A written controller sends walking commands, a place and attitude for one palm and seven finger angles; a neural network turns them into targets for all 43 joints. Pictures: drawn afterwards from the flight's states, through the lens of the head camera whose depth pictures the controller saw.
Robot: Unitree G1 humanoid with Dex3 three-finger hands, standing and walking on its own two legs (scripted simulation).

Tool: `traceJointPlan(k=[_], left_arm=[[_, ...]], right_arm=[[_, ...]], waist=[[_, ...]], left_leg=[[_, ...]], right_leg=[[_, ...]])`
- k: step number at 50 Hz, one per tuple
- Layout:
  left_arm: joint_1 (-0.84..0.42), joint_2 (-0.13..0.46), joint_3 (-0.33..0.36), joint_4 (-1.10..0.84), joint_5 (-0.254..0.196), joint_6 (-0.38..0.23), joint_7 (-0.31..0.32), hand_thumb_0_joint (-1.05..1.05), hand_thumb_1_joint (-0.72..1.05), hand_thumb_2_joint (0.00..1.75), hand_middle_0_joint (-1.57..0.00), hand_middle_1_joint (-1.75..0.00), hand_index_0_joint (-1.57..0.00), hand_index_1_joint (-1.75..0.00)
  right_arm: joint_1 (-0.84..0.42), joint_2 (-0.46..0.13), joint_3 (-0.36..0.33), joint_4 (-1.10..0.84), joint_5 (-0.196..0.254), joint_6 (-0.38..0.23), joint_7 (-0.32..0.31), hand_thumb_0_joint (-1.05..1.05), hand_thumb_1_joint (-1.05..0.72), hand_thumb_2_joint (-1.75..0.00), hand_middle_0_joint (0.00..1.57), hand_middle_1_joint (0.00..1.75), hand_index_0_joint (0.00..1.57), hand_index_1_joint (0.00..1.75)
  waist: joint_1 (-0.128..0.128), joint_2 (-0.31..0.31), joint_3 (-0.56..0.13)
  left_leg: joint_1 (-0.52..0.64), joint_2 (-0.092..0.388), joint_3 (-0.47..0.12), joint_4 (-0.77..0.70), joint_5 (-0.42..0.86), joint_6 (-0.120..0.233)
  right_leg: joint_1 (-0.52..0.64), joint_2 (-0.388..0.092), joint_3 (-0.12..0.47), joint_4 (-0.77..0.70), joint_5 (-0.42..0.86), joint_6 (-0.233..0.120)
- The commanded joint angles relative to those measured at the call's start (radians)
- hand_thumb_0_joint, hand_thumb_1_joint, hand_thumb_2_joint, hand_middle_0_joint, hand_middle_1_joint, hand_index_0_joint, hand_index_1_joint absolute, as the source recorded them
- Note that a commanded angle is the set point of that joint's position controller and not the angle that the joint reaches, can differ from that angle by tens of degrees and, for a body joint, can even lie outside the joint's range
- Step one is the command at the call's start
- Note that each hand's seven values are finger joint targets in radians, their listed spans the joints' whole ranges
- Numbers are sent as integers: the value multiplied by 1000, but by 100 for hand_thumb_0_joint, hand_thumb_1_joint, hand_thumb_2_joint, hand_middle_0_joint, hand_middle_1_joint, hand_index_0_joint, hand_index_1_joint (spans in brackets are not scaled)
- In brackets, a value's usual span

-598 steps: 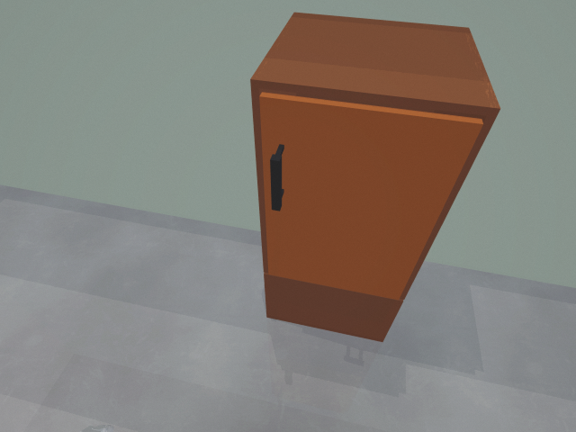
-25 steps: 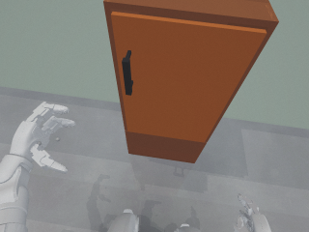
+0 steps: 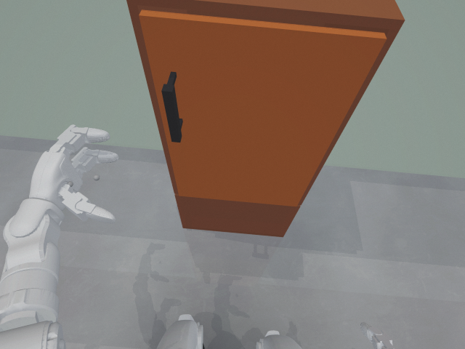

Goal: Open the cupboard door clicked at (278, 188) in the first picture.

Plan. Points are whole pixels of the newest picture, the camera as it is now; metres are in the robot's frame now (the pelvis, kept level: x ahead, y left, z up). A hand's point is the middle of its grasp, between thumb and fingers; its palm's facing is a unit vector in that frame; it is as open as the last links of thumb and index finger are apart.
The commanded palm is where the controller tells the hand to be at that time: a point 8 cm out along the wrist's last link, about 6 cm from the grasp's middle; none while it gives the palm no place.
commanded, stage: move the hooked fingers beside the handle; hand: left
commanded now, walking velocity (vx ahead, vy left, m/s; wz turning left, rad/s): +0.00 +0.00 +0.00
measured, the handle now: (174, 109) +0.55 +0.13 +0.05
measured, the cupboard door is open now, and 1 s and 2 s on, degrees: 0 0 0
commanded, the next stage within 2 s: slide the fingers in behind the handle in 1.68 s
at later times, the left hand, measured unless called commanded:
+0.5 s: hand (115, 144) +0.45 +0.22 +0.06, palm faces -0.07 -1.00 -0.01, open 14.0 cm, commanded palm +0.44 +0.26 +0.06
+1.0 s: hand (135, 115) +0.53 +0.20 +0.06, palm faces -0.06 -1.00 -0.01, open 14.0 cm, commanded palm +0.50 +0.24 +0.05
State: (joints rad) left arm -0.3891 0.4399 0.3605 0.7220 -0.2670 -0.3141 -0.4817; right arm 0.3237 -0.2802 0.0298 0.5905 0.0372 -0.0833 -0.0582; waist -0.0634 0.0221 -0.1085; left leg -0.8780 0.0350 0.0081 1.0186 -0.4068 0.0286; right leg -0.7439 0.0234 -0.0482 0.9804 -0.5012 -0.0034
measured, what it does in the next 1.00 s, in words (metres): stands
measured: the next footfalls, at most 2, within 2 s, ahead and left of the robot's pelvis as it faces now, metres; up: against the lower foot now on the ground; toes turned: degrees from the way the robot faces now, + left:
none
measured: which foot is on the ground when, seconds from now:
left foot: down 0.00-1.00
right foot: down 0.00-1.00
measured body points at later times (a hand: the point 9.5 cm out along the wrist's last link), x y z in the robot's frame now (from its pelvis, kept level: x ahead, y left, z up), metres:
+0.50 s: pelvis -0.01 -0.01 -0.02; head +0.10 +0.01 +0.42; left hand +0.45 +0.27 +0.06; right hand +0.04 -0.28 -0.12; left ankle +0.05 +0.10 -0.67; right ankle -0.01 -0.12 -0.67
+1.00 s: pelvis -0.01 +0.00 -0.03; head +0.14 +0.02 +0.40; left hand +0.52 +0.25 +0.06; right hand -0.03 -0.27 -0.13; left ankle +0.05 +0.10 -0.67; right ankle -0.01 -0.12 -0.67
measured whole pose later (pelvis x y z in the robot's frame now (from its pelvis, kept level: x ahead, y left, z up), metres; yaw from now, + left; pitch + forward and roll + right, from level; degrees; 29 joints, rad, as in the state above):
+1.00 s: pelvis -0.01 +0.00 -0.03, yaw -3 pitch +24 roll -4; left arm -0.97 0.64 0.44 1.22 -0.09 -0.34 -0.37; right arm 0.41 -0.28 0.05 0.62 0.00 0.05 -0.02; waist -0.19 0.04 -0.11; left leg -1.13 0.07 0.00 1.15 -0.44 0.03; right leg -1.00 0.06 -0.04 1.09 -0.52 -0.01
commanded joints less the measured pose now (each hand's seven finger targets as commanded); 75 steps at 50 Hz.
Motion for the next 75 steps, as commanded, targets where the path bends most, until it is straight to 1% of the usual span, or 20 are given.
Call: traceJointPlan(k=[1,3,6,10,12,17,27,32,38,40,43,47,49,54,57,60,63,65,69,75], left_arm=[[-396,252,52,-152,-1,-73,18,0,-50,30,-30,-120,-30,-120],[-437,292,81,-107,6,-82,24,0,-50,30,-30,-120,-30,-120],[-491,270,49,-60,25,-89,28,0,-50,30,-30,-120,-30,-120],[-522,290,68,-17,30,-102,31,0,-50,30,-30,-120,-30,-120],[-562,309,75,43,37,-102,31,0,-50,30,-30,-120,-30,-120],[-653,373,109,85,52,-120,30,0,-50,30,-30,-120,-30,-120],[-845,340,49,176,81,-122,47,0,-50,30,-30,-120,-30,-120],[-918,364,62,202,108,-120,84,0,-50,30,-30,-120,-30,-120],[-967,465,116,255,148,-110,115,0,-50,30,-30,-120,-30,-120],[-972,445,101,263,154,-107,115,0,-50,30,-30,-120,-30,-120],[-1003,460,100,316,157,-91,110,0,-50,30,-30,-120,-30,-120],[-973,494,129,296,161,-91,106,0,-50,30,-30,-120,-30,-120],[-946,444,104,286,156,-91,98,0,-50,30,-30,-120,-30,-120],[-950,469,129,252,144,-88,97,0,-50,30,-30,-120,-30,-120],[-970,470,132,186,142,-113,105,0,-50,30,-30,-120,-30,-120],[-939,399,91,164,138,-125,107,0,-50,30,-30,-120,-30,-120],[-936,340,53,215,134,-108,114,0,-50,30,-30,-120,-30,-120],[-931,355,59,260,140,-89,124,0,-50,30,-30,-120,-30,-120],[-933,368,77,200,143,-122,141,0,-50,30,-30,-120,-30,-120],[-932,321,40,227,143,-131,143,0,-50,30,-30,-120,-30,-120]], right_arm=[[47,-161,-66,-93,1,-22,-7,0,-90,-90,20,30,20,30],[59,-165,-65,-82,0,-13,-7,0,-90,-90,20,30,20,30],[65,-160,-63,-79,-1,-1,-2,0,-90,-90,20,30,20,30],[81,-164,-67,-73,-4,14,3,0,-90,-90,20,30,20,30],[92,-165,-63,-61,-5,25,4,0,-90,-90,20,30,20,30],[109,-171,-64,-52,-9,44,5,0,-90,-90,20,30,20,30],[156,-177,-64,-15,-14,68,9,0,-90,-90,20,30,20,30],[185,-179,-62,-4,-23,78,14,0,-90,-90,20,30,20,30],[213,-188,-56,-11,-30,97,18,0,-90,-90,20,30,20,30],[220,-182,-54,-10,-33,103,24,0,-90,-90,20,30,20,30],[236,-187,-49,-9,-31,114,23,0,-90,-90,20,30,20,30],[256,-193,-50,-18,-39,124,28,0,-90,-90,20,30,20,30],[255,-187,-56,-19,-39,131,33,0,-90,-90,20,30,20,30],[257,-190,-59,-16,-36,143,33,0,-90,-90,20,30,20,30],[256,-186,-61,-13,-37,143,32,0,-90,-90,20,30,20,30],[247,-180,-69,-2,-38,143,39,0,-90,-90,20,30,20,30],[243,-180,-68,8,-36,147,40,0,-90,-90,20,30,20,30],[245,-186,-67,8,-36,150,38,0,-90,-90,20,30,20,30],[230,-178,-66,-8,-40,146,40,0,-90,-90,20,30,20,30],[211,-176,-64,-16,-38,149,44,0,-90,-90,20,30,20,30]], waist=[[-17,81,-349],[-18,66,-360],[-27,106,-354],[-24,83,-405],[-34,53,-377],[-38,74,-418],[-91,117,-421],[-100,138,-465],[-106,136,-497],[-108,165,-499],[-135,116,-477],[-110,162,-521],[-114,158,-536],[-114,137,-518],[-108,183,-548],[-105,227,-561],[-124,184,-499],[-130,141,-443],[-107,184,-510],[-119,154,-476]], left_leg=[[404,-7,-70,-122,250,-1],[378,-7,-63,-108,260,2],[382,-8,-64,-103,245,1],[383,-7,-59,-83,278,3],[329,-8,-55,-68,267,9],[303,-8,-48,-42,264,14],[333,4,-79,-23,245,11],[351,9,-88,-9,263,9],[303,11,-78,12,279,11],[309,11,-76,18,298,9],[255,12,-71,32,295,16],[291,13,-77,32,330,11],[327,17,-79,29,352,8],[298,14,-69,27,339,14],[361,17,-80,25,375,9],[449,22,-95,13,416,-4],[435,23,-101,7,394,-3],[380,20,-98,-2,341,2],[422,16,-95,8,396,-2],[399,16,-97,4,351,-2]], right_leg=[[-38,22,13,-127,248,-23],[-22,23,22,-119,273,-23],[-58,21,19,-116,249,-24],[-41,24,28,-106,287,-22],[-36,27,32,-98,295,-23],[-37,27,43,-81,299,-22],[-172,35,27,-66,229,-24],[-202,39,22,-53,222,-25],[-178,42,30,-43,252,-18],[-186,43,29,-40,267,-19],[-178,48,32,-39,287,-13],[-177,50,24,-25,297,-22],[-194,52,19,-31,307,-18],[-162,53,26,-42,322,-14],[-181,56,18,-34,326,-23],[-213,57,5,-43,322,-27],[-247,58,-2,-53,298,-24],[-238,56,-2,-60,274,-22],[-216,54,5,-46,312,-27],[-225,52,2,-48,285,-23]])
